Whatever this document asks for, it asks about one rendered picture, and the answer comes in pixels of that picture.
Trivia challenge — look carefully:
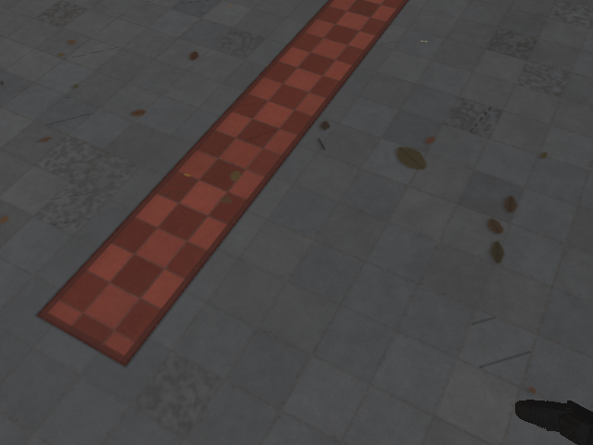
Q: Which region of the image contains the right robot hand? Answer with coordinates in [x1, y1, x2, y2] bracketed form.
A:
[515, 400, 593, 445]

